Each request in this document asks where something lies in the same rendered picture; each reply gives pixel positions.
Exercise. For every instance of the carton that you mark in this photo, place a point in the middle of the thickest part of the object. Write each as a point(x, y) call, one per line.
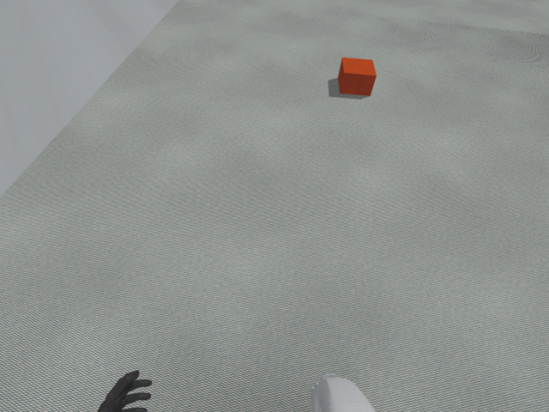
point(356, 76)

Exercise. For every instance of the robot left hand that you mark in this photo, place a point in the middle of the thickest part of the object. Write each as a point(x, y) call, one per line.
point(117, 398)

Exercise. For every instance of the robot right thigh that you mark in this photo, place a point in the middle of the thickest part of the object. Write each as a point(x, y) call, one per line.
point(338, 395)

